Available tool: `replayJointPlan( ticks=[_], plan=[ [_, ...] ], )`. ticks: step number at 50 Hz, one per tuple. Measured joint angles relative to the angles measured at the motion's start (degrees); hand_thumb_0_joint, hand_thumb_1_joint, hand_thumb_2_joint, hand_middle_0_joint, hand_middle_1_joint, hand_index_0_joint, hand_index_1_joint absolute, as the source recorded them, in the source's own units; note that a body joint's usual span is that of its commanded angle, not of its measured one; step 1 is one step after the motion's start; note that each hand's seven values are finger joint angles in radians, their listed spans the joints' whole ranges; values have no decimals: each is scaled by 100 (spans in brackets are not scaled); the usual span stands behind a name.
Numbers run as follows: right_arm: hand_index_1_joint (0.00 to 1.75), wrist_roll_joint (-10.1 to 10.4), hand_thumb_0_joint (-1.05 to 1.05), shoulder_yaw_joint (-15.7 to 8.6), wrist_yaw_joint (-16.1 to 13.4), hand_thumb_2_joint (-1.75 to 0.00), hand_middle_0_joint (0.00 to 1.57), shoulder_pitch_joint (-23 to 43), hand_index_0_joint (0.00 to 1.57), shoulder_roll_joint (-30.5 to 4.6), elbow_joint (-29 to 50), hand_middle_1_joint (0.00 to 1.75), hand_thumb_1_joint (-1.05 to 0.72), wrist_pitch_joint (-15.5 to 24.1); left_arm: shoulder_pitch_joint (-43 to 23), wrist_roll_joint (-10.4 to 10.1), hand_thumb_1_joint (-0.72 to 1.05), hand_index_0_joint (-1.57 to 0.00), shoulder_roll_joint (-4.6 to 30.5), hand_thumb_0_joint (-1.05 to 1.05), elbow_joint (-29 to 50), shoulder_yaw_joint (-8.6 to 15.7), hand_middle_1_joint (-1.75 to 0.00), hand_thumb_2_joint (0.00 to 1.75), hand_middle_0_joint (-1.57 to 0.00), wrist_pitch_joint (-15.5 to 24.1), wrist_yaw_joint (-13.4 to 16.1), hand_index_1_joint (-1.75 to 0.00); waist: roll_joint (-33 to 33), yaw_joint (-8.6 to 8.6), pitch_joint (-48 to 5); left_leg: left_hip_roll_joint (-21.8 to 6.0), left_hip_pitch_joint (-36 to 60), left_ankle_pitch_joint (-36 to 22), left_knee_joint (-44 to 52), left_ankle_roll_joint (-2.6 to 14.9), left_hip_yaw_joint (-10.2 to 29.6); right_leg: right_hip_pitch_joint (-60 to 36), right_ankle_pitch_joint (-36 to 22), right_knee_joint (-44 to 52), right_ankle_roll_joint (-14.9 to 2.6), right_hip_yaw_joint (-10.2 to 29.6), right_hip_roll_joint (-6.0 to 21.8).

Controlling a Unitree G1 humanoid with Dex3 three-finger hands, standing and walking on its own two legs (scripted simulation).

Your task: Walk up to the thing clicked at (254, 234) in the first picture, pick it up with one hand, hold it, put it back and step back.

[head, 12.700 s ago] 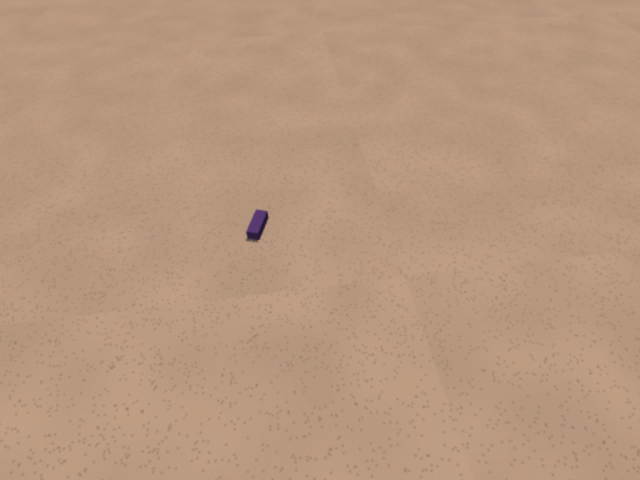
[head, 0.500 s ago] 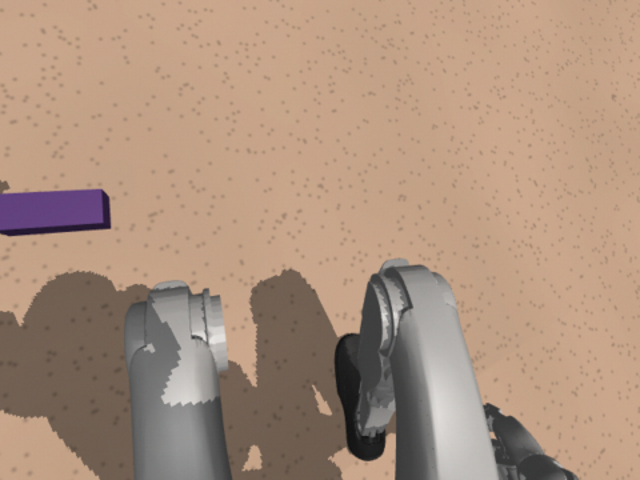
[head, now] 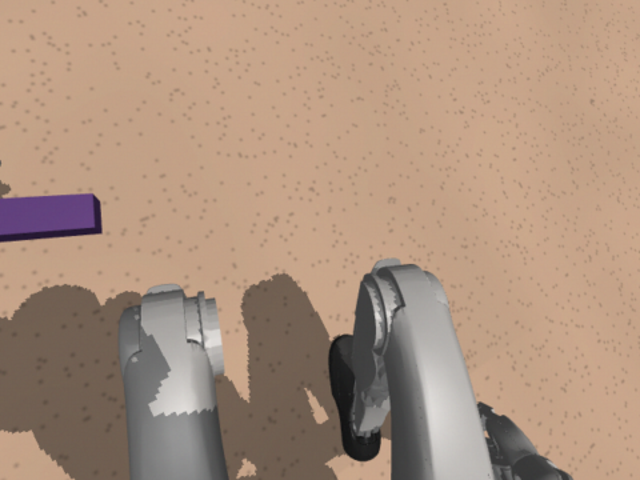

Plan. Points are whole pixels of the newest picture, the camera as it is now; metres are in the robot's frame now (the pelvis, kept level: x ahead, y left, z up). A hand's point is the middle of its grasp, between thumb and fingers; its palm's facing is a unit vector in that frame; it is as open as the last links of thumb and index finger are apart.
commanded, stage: rise first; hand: left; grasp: from above
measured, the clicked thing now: (45, 217) +0.44 +0.36 -0.28
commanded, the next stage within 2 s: approach in 1.02 s
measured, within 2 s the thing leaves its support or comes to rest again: neither
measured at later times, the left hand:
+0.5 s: hand out of the picture +0.39 +0.39 -0.16, palm faces -0.43 -0.12 -0.89, open 13.4 cm
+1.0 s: hand out of the picture +0.39 +0.39 -0.16, palm faces -0.43 -0.11 -0.90, open 13.0 cm
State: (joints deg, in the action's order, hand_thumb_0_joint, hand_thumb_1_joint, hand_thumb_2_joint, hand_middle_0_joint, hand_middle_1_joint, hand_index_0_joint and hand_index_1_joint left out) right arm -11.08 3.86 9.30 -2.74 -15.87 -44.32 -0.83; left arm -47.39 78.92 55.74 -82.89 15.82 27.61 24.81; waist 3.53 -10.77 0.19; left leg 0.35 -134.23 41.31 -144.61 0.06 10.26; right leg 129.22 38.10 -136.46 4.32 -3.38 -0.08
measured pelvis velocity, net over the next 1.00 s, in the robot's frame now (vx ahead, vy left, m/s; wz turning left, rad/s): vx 0.00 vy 0.00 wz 0.01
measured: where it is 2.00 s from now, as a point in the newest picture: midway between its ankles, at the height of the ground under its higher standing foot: (280, 439)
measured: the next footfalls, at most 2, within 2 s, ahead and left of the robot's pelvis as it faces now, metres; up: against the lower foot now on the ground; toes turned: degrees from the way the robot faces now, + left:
none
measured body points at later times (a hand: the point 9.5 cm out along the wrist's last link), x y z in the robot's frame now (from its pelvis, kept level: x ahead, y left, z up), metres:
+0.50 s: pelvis +0.00 +0.00 +0.00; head +0.23 +0.10 +0.38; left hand +0.41 +0.40 -0.10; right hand +0.09 -0.28 -0.10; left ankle +0.07 +0.12 -0.27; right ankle +0.11 -0.14 -0.27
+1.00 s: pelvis +0.00 +0.00 +0.00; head +0.23 +0.10 +0.38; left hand +0.41 +0.39 -0.11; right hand +0.10 -0.28 -0.10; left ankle +0.07 +0.12 -0.27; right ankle +0.11 -0.14 -0.27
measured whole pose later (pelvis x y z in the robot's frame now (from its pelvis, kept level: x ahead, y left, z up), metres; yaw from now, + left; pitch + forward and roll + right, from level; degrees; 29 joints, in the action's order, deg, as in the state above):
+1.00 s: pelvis +0.00 +0.00 +0.00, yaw +1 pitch +31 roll -11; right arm -10.6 3.4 9.7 -3.8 -16.1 -44.9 0.4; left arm -47.3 77.9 53.8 -82.0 14.4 25.9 23.8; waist 2.5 -10.9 -0.6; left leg 1.1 -134.5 40.8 -143.7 -0.3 9.9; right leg 129.3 38.3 -136.2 4.4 -3.1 0.5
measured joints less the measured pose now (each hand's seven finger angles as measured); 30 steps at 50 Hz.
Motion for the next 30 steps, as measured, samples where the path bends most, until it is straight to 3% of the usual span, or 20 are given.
replayJointPlan(
  ticks=[11, 30],
  plan=[
    [30, 23, 0, 13, 27, -90, 20, -134, 21, -11, -30, 29, -90, 114, 44, -52, -47, -15, -69, 0, -9, -4, -91, 99, -18, -172, 8, -94, -37, -80, 6, 17, 0, -29, 32, -35, 2, 17, -20, 7, 2, 2, 11],
    [30, 26, 1, -21, 33, -90, 20, -68, 20, -59, -52, 29, -90, 132, 9, -153, -40, -22, -90, 0, 28, -99, -87, 92, -24, -72, -166, -89, -90, 1, -33, 46, 22, -34, 64, -70, -9, 11, 1, -1, -9, 13, 38]
  ],
)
